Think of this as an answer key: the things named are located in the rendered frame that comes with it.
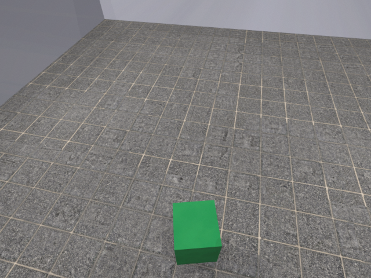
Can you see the carton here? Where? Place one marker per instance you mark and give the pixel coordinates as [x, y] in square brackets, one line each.
[196, 232]

